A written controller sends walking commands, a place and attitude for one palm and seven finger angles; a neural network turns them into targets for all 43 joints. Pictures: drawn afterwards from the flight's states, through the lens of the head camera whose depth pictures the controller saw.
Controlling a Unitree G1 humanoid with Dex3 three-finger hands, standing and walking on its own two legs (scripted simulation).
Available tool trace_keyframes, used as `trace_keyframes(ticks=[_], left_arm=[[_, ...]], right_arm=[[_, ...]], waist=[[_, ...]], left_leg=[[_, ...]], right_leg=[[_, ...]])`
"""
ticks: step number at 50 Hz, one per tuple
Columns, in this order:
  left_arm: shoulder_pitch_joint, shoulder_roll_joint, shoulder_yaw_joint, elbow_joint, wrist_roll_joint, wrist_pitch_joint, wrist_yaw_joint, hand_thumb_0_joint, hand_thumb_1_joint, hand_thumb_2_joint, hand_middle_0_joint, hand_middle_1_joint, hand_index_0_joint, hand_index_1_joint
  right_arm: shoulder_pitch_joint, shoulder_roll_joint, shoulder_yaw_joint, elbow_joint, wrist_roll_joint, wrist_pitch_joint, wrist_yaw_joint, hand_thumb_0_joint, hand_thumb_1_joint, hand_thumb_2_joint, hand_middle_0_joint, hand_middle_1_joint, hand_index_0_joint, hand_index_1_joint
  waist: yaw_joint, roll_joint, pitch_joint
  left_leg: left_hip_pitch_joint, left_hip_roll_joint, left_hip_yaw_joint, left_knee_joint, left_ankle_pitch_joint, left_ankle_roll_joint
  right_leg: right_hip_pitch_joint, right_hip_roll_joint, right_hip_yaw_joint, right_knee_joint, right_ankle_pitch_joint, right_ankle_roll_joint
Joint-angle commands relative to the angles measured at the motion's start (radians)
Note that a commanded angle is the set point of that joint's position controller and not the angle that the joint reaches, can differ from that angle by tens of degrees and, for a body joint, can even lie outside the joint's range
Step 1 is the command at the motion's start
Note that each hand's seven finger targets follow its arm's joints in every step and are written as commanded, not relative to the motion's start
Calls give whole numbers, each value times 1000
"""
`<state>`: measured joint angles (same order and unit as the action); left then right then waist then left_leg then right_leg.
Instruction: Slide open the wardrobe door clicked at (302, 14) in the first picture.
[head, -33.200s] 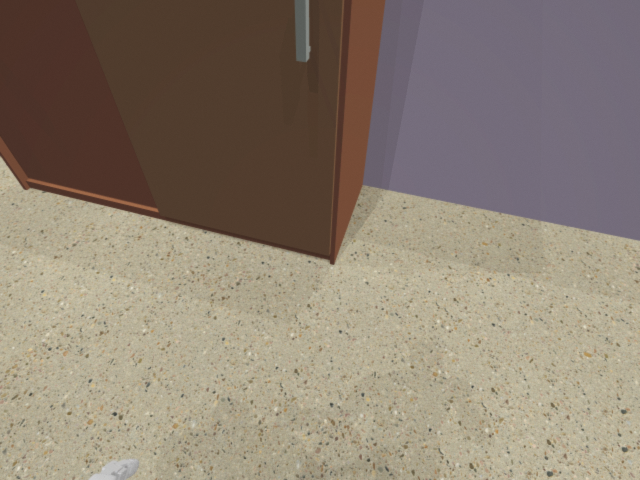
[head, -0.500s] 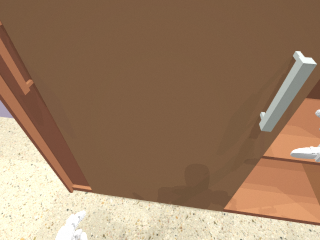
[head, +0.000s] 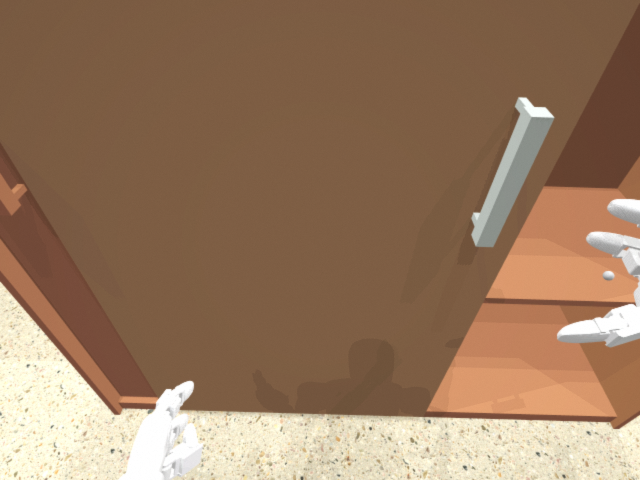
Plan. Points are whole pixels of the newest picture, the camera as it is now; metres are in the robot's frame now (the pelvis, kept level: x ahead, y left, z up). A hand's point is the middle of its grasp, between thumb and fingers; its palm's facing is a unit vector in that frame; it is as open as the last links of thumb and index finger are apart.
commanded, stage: draw the hand back to the body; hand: right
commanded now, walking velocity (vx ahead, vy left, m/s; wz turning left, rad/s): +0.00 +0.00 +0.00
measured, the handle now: (501, 176) +0.46 -0.25 +0.18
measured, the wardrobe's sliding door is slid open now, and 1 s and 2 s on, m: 0.60 0.60 0.60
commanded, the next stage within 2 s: step back with the hand held close in 1.52 s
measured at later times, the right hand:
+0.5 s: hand (615, 335) +0.21 -0.27 +0.17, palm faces +0.23 +0.96 -0.14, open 14.4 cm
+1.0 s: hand (602, 319) +0.23 -0.27 +0.17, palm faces +0.43 +0.84 -0.34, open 10.2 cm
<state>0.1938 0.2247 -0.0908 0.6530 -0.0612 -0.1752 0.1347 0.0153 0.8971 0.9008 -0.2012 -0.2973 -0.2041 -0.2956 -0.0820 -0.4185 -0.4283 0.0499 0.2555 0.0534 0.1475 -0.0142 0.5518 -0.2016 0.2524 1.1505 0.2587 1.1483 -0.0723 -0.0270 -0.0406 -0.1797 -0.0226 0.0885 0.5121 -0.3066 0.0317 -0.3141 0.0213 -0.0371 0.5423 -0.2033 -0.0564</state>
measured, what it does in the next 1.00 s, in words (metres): stands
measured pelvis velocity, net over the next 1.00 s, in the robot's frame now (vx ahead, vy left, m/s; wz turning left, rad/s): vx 0.02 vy -0.01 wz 0.04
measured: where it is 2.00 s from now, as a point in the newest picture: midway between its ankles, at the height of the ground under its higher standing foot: outside the picture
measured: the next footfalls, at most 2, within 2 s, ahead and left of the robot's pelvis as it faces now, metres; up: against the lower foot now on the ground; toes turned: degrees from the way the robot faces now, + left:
none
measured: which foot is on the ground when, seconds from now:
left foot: down 0.00-1.00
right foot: down 0.00-1.00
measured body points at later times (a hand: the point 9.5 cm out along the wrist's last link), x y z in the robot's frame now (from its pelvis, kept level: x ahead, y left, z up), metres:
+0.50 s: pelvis -0.02 +0.01 +0.00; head -0.06 +0.02 +0.45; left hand +0.19 +0.23 -0.05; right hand +0.20 -0.32 +0.18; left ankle -0.02 +0.10 -0.73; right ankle +0.06 -0.08 -0.73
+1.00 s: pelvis +0.02 -0.01 +0.01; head -0.01 +0.00 +0.46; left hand +0.20 +0.22 -0.07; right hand +0.20 -0.31 +0.19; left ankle -0.02 +0.10 -0.73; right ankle +0.06 -0.08 -0.73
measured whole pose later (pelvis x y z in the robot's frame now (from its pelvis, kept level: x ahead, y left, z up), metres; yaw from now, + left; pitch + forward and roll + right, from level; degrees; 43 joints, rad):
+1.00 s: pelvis +0.02 -0.01 +0.01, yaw +2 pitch -5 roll +1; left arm 0.20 0.23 -0.04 0.67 -0.01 -0.14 0.07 0.02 0.90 0.90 -0.20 -0.30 -0.20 -0.30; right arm 0.38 -0.36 -0.33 -0.34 0.09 -0.08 -0.10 0.00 -0.33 -0.63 0.22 0.63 0.23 0.63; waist -0.07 -0.04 0.00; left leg -0.03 -0.02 0.04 0.38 -0.27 0.02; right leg -0.15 0.04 -0.07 0.41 -0.18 -0.07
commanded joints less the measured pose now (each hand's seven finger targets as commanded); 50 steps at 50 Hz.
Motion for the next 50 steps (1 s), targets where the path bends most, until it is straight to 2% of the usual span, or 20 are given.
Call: trace_keyframes(ticks=[1, 3, 5, 10, 12, 17, 22, 23, 24, 25, 26, 28, 30, 32, 34, 36, 40, 41, 44, 50], left_arm=[[-135, 151, 48, -164, -24, -70, 34, 0, 900, 900, -200, -300, -200, -300], [-146, 152, 40, -172, -30, -80, 34, 0, 900, 900, -200, -300, -200, -300], [-156, 147, 38, -193, -29, -91, 22, 0, 900, 900, -200, -300, -200, -300], [-149, 139, 46, -215, -22, -113, -14, 0, 900, 900, -200, -300, -200, -300], [-142, 146, 51, -204, -26, -113, -18, 0, 900, 900, -200, -300, -200, -300], [-151, 152, 59, -208, -32, -115, -13, 0, 900, 900, -200, -300, -200, -300], [-156, 147, 50, -198, -25, -130, 5, 0, 900, 900, -200, -300, -200, -300], [-173, 155, 65, -174, 31, -129, -17, 0, 900, 900, -200, -300, -200, -300], [-178, 148, 67, -154, 33, -129, -21, 0, 900, 900, -200, -300, -200, -300], [-172, 157, 72, -150, 35, -127, -26, 0, 900, 900, -200, -300, -200, -300], [-166, 143, 70, -146, 35, -118, -28, 0, 900, 900, -200, -300, -200, -300], [-163, 138, 77, -143, 37, -103, -34, 0, 900, 900, -200, -300, -200, -300], [-151, 141, 80, -136, 43, -98, -38, 0, 900, 900, -200, -300, -200, -300], [-149, 138, 83, -140, 43, -89, -40, 0, 900, 900, -200, -300, -200, -300], [-151, 137, 84, -138, 46, -84, -40, 0, 900, 900, -200, -300, -200, -300], [-151, 135, 87, -130, 46, -74, -38, 0, 900, 900, -200, -300, -200, -300], [-153, 138, 92, -125, 51, -52, -37, 0, 900, 900, -200, -300, -200, -300], [-150, 131, 91, -130, 51, -47, -38, 0, 900, 900, -200, -300, -200, -300], [-146, 130, 93, -136, 54, -35, -47, 0, 900, 900, -200, -300, -200, -300], [-136, 129, 102, -158, 63, -16, -66, 0, 900, 900, -200, -300, -200, -300]], right_arm=[[-273, -315, -88, -168, 107, 32, 188, 0, 550, -200, 250, 1150, 250, 1150], [-293, -324, -74, -156, 123, 68, 256, 0, 550, -200, 250, 1150, 250, 1150], [-256, -349, -108, -194, 144, 82, 293, 0, 550, -200, 250, 1150, 250, 1150], [-91, -327, -178, -272, 172, 51, 237, 0, 550, -200, 250, 1150, 250, 1150], [-73, -289, -163, -232, 176, 63, 221, 0, 550, -200, 250, 1150, 250, 1150], [-96, -256, -104, -288, 148, 104, 207, 0, 550, -200, 250, 1150, 250, 1150], [-175, -294, -106, -383, 136, 62, 199, 0, 369, -287, 244, 1044, 244, 1044], [-194, -384, -129, -449, -34, -30, -6, 0, 332, -305, 242, 1023, 242, 1023], [-95, -258, -68, -388, -43, -58, -89, 0, 296, -322, 241, 1001, 241, 1001], [-46, -238, -63, -400, -51, -72, -129, 0, 260, -340, 240, 980, 240, 980], [30, -206, -52, -389, -72, -91, -159, 0, 224, -357, 239, 959, 239, 959], [97, -196, -49, -448, -92, -133, -201, 0, 151, -393, 236, 916, 236, 916], [138, -194, -49, -488, -111, -167, -230, 0, 79, -428, 234, 874, 234, 874], [170, -177, -33, -529, -124, -186, -248, 0, 6, -462, 231, 831, 231, 831], [173, -176, -25, -560, -138, -200, -264, 0, -66, -497, 229, 789, 229, 789], [203, -155, -9, -545, -145, -201, -271, 0, -139, -533, 226, 746, 226, 746], [224, -167, -22, -540, -158, -204, -274, 0, -284, -603, 221, 661, 221, 661], [253, -141, -6, -533, -157, -202, -272, 0, -320, -620, 220, 640, 220, 640], [285, -149, -16, -576, -163, -207, -270, 0, -429, -673, 216, 576, 216, 576], [424, -143, -23, -649, -165, -198, -261, 0, -646, -777, 209, 449, 209, 449]], waist=[[19, -66, -179], [24, -69, -143], [6, -83, -142], [-18, -46, -128], [-5, -17, -68], [11, -77, -47], [20, -72, -62], [4, -98, 57], [22, -81, 80], [11, -17, 70], [15, -21, 74], [5, -70, -6], [-1, -88, -78], [2, -76, -91], [4, -90, -74], [12, -46, -20], [5, -4, -2], [6, -27, 4], [-3, -65, -44], [-13, -56, -83]], left_leg=[[-63, 5, -66, -119, 171, -2], [-77, 6, -67, -131, 161, -5], [-63, 5, -78, -135, 176, -3], [-74, -4, -61, -138, 136, 2], [-111, 0, -64, -148, 73, -7], [-138, 17, -98, -166, 1, -19], [-123, 14, -103, -177, -48, -17], [-184, 39, -161, -257, -112, -4], [-192, 66, -158, -265, -165, 2], [-181, 67, -149, -266, -175, 4], [-178, 67, -141, -263, -190, 2], [-123, 65, -132, -238, -144, 2], [-67, 51, -111, -204, -58, 4], [-53, 40, -102, -193, -16, 0], [-46, 36, -98, -189, 9, 0], [-41, 32, -94, -198, 26, 0], [-27, 25, -87, -215, 68, 0], [-17, 31, -90, -209, 76, 0], [9, 27, -85, -196, 126, 3], [54, 22, -76, -190, 257, 4]], right_leg=[[224, -28, 92, -88, 77, 9], [228, -28, 102, -100, 69, 9], [234, -26, 108, -93, 91, 12], [229, -32, 114, -106, 79, 21], [195, -35, 115, -116, 6, 21], [191, -33, 103, -111, -64, 16], [199, -30, 109, -108, -86, 11], [130, -22, 116, -105, -139, 24], [131, -28, 112, -99, -172, 32], [131, -32, 120, -105, -193, 34], [143, -36, 107, -109, -195, 30], [179, -34, 98, -125, -174, 24], [209, -38, 104, -153, -148, 21], [235, -47, 111, -177, -123, 20], [240, -50, 116, -198, -121, 21], [228, -55, 115, -209, -98, 18], [240, -53, 106, -212, -28, 17], [242, -53, 98, -210, -6, 17], [279, -56, 105, -212, 57, 26], [310, -63, 91, -182, 276, 41]])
